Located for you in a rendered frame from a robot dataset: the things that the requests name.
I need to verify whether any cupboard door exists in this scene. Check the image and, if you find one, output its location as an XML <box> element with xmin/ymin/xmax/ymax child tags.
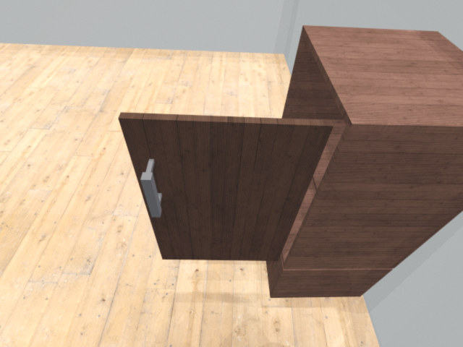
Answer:
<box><xmin>118</xmin><ymin>112</ymin><xmax>334</xmax><ymax>261</ymax></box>

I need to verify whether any handle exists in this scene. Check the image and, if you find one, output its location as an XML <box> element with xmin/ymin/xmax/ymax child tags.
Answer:
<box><xmin>140</xmin><ymin>159</ymin><xmax>162</xmax><ymax>218</ymax></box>

